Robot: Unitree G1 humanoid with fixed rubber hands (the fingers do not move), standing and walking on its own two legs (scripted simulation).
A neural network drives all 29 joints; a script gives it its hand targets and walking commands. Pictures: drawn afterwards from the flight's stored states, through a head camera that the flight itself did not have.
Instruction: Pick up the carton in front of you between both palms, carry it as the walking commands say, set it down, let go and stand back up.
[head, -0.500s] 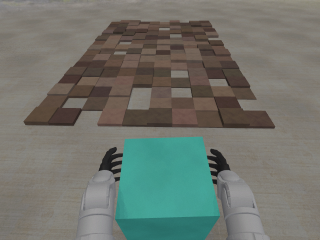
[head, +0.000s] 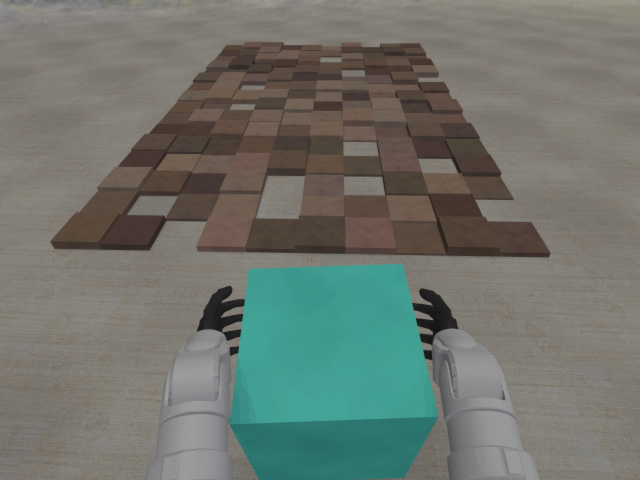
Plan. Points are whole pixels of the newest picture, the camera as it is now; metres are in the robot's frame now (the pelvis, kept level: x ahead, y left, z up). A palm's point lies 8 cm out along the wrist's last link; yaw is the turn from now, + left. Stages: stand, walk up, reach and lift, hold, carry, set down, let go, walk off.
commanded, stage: hold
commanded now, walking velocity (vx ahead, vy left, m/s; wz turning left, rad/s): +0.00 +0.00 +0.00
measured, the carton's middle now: (329, 377) +0.29 +0.00 -0.03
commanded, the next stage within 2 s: carry in 0.30 s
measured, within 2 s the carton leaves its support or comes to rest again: neither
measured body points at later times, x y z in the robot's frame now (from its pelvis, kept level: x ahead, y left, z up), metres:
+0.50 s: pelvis +0.03 +0.01 -0.01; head -0.01 +0.02 +0.44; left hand +0.34 +0.17 +0.06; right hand +0.33 -0.14 +0.06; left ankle +0.02 +0.14 -0.74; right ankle +0.02 -0.13 -0.74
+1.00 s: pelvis +0.28 +0.05 -0.02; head +0.25 +0.06 +0.43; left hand +0.52 +0.22 +0.07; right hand +0.53 -0.09 +0.07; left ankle +0.36 +0.13 -0.75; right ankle +0.11 -0.08 -0.74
